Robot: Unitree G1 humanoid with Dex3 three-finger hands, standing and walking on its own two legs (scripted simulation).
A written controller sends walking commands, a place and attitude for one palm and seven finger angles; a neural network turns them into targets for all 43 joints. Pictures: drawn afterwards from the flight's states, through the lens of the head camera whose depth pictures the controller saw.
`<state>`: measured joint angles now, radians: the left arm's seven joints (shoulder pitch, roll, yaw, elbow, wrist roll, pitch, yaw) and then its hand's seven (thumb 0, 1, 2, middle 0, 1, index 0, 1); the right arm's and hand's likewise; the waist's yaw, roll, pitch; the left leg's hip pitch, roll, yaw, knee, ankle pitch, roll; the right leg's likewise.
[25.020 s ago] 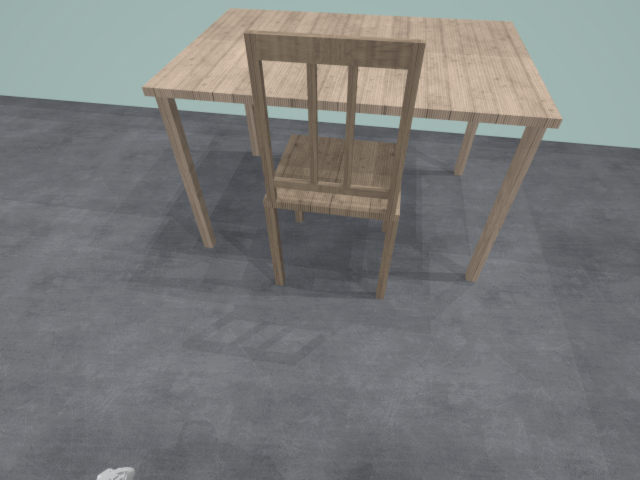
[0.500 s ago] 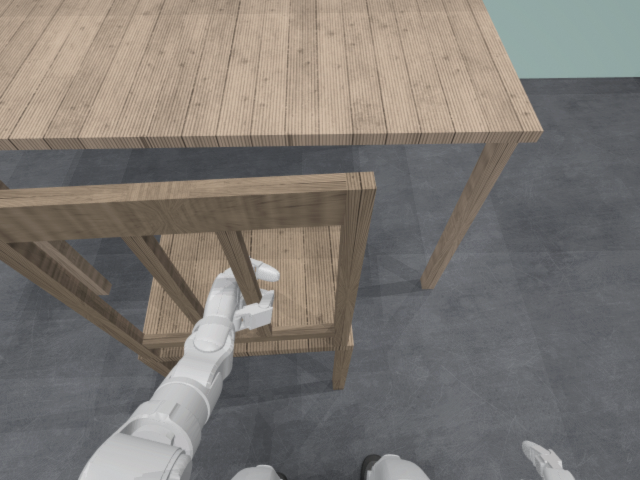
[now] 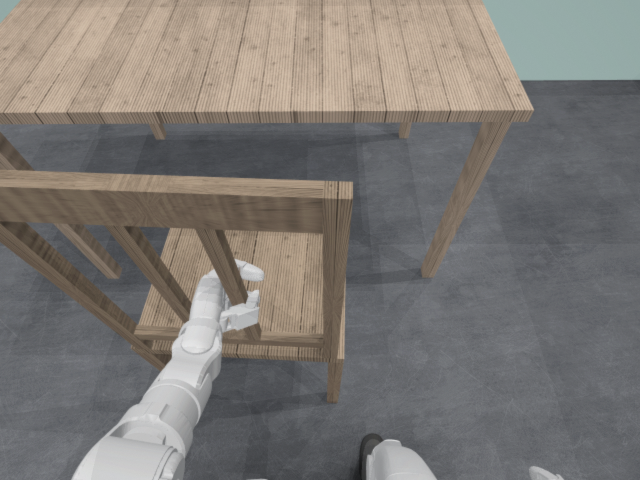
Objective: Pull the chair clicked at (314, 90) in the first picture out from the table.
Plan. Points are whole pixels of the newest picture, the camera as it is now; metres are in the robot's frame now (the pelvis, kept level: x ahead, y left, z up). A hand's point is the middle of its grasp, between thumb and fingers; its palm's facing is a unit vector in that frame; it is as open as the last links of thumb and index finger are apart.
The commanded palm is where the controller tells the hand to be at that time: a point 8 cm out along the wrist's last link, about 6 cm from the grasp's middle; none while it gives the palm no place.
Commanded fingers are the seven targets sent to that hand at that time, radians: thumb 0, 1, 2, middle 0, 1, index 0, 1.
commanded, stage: step backward, pulling the chair out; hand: left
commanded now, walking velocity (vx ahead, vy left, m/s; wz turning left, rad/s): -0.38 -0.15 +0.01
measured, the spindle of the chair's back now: (170, 290) +0.37 +0.22 -0.05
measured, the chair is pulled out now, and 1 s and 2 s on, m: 0.26 0.44 0.61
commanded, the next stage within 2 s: stop walking, hand still on the chair in 1.32 s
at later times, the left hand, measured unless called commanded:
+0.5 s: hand (241, 364) +0.27 +0.11 -0.06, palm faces -0.08 -0.98 -0.16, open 5.3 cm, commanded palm +0.25 +0.16 -0.05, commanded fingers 0.00 0.90 0.90 -0.50 -1.45 -0.50 -1.45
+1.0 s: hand (224, 449) +0.17 +0.12 -0.06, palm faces -0.07 -0.98 -0.16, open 5.3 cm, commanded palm +0.16 +0.17 -0.06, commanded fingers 0.00 0.90 0.90 -0.50 -1.45 -0.50 -1.45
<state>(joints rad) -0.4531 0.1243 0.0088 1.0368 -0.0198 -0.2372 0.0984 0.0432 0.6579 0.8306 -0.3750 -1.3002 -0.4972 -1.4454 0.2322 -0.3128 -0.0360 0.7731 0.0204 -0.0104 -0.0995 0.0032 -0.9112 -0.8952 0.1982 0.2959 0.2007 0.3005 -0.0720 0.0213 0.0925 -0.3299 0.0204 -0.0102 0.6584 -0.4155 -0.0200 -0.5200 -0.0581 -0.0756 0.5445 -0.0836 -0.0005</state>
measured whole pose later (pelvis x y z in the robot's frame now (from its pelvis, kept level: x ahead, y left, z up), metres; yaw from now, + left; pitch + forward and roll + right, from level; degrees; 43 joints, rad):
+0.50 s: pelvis -0.09 +0.01 +0.00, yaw -1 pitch +3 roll +0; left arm -0.48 0.15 0.01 0.98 -0.03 -0.22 0.08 0.03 0.68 0.79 -0.37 -1.31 -0.50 -1.45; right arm 0.18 -0.25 -0.03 0.73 0.01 0.00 -0.10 0.00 -0.90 -0.90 0.20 0.30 0.20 0.30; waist -0.07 0.00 0.16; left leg -0.39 0.03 -0.01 0.62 -0.26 -0.03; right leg -0.48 -0.03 0.00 0.56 -0.14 0.02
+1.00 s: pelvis -0.18 +0.01 +0.01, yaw -1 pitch +3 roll +0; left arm -0.46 0.17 0.00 1.05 -0.03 -0.24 0.07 0.03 0.68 0.79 -0.38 -1.32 -0.50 -1.45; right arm 0.25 -0.24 -0.03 0.76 0.00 -0.02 -0.10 0.01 -0.91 -0.90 0.20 0.30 0.20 0.30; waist -0.05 -0.01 0.11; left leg -0.38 0.02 -0.01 0.63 -0.30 -0.01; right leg -0.49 0.01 0.01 0.69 -0.31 0.02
